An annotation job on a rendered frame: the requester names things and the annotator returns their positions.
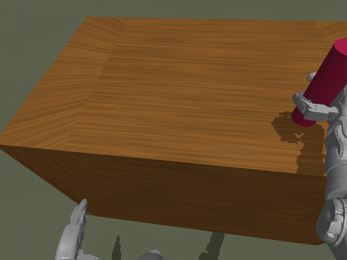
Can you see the right robot hand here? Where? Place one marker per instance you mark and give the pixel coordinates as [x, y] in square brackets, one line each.
[318, 112]

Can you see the can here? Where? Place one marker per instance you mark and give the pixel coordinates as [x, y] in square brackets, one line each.
[328, 81]

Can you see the right robot arm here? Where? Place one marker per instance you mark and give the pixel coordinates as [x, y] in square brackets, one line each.
[331, 226]

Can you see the left robot hand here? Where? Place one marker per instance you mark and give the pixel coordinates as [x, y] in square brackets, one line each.
[69, 246]

